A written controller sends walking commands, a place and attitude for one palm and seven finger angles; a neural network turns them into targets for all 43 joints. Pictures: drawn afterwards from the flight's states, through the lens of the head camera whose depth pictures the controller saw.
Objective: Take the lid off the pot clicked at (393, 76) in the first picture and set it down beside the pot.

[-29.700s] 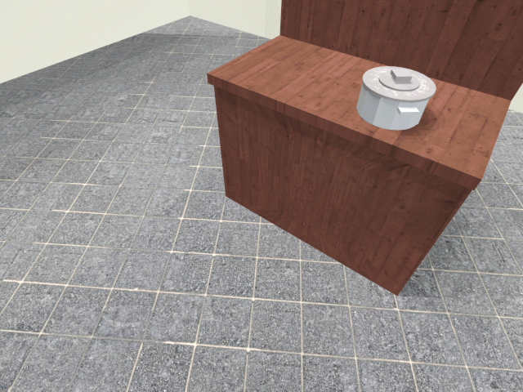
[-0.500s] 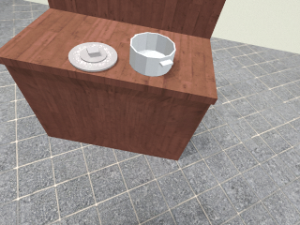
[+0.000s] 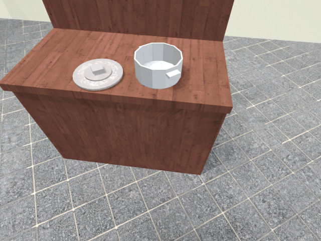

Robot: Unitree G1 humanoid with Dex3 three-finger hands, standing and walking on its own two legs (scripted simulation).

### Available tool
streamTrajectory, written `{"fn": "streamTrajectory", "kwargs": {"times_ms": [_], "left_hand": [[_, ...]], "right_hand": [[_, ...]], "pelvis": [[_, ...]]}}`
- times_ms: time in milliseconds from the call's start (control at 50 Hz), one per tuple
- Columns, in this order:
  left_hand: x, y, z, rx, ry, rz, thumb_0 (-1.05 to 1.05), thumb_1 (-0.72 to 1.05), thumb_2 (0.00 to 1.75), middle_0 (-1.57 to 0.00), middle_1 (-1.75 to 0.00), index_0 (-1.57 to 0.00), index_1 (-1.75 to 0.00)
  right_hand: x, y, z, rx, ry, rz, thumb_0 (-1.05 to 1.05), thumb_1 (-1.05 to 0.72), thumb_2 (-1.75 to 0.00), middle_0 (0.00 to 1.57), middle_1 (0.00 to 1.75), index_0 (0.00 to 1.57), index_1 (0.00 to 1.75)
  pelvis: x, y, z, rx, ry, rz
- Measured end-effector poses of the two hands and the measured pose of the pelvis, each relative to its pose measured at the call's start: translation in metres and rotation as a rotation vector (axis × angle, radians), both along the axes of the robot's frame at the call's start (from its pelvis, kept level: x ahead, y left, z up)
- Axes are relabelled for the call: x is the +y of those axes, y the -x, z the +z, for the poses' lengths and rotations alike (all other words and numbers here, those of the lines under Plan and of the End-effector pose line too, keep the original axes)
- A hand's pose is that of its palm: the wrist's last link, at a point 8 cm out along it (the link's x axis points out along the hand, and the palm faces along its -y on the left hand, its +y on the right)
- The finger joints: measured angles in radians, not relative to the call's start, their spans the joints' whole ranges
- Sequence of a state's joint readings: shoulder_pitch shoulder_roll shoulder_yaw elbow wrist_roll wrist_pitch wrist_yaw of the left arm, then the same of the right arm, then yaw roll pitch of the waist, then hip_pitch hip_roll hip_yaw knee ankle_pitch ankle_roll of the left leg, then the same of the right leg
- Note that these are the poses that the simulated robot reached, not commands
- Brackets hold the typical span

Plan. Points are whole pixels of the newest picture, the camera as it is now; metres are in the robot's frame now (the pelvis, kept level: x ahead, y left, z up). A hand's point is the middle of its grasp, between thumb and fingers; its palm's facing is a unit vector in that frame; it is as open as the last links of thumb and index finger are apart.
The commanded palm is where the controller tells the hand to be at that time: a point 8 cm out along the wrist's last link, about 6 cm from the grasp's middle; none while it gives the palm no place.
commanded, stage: let the arm hang, fingers relaxed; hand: left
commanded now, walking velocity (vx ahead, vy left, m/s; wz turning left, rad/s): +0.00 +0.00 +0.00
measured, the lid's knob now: (97, 68) +0.75 +0.30 -0.03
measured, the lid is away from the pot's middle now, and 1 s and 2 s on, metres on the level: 0.26 0.26 0.26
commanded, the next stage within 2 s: look to check the result in 0.28 s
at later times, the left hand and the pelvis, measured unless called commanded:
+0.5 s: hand out of the picture +0.04 +0.18 -0.18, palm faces +0.01 -0.98 -0.20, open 7.3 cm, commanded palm none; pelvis +0.01 +0.00 +0.00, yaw -1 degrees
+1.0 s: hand out of the picture +0.04 +0.18 -0.18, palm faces +0.00 -0.98 -0.20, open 7.3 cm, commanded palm none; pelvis +0.02 +0.00 +0.00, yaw -1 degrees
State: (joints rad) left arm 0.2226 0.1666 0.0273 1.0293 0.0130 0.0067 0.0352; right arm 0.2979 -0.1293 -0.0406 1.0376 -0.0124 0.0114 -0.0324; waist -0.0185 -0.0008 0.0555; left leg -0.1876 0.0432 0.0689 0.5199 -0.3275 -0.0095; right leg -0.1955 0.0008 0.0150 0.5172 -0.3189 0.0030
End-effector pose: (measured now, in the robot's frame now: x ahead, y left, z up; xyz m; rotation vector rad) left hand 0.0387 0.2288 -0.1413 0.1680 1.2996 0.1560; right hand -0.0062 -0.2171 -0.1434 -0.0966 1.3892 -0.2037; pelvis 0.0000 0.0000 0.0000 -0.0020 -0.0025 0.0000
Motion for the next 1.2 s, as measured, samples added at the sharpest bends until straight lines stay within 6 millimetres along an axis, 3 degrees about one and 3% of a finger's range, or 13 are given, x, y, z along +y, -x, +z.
{"fn": "streamTrajectory", "kwargs": {"times_ms": [160, 360, 600, 1200], "left_hand": [[-0.002, -0.012, -0.001, -0.017, 0.005, -0.006, 0.0, 0.94, 0.9, -0.2, -0.3, -0.2, -0.3], [-0.003, -0.003, -0.002, 0.028, 0.002, 0.001, 0.0, 0.93, 0.9, -0.2, -0.3, -0.2, -0.3], [-0.003, 0.009, -0.005, 0.08, 0.016, 0.01, 0.0, 0.93, 0.9, -0.2, -0.3, -0.2, -0.3], [-0.001, 0.009, -0.003, 0.08, 0.006, -0.001, 0.0, 0.93, 0.9, -0.2, -0.3, -0.19, -0.3]], "right_hand": [[-0.006, -0.011, 0.002, -0.023, 0.019, -0.008, 0.01, -0.92, -0.89, 0.2, 0.3, 0.2, 0.3], [-0.007, -0.013, 0.001, -0.008, 0.015, -0.013, 0.01, -0.92, -0.89, 0.2, 0.3, 0.2, 0.3], [-0.002, -0.012, 0.003, 0.015, 0.02, -0.022, 0.01, -0.92, -0.89, 0.2, 0.3, 0.2, 0.3], [0.008, 0.003, 0.0, 0.038, -0.003, -0.046, 0.01, -0.92, -0.89, 0.2, 0.3, 0.2, 0.3]], "pelvis": [[-0.002, -0.004, 0.0, -0.007, 0.002, -0.005], [-0.003, -0.01, 0.0, -0.002, 0.003, -0.01], [0.0, -0.015, 0.001, 0.0, 0.006, -0.015], [0.002, -0.013, 0.002, -0.005, 0.001, -0.027]]}}
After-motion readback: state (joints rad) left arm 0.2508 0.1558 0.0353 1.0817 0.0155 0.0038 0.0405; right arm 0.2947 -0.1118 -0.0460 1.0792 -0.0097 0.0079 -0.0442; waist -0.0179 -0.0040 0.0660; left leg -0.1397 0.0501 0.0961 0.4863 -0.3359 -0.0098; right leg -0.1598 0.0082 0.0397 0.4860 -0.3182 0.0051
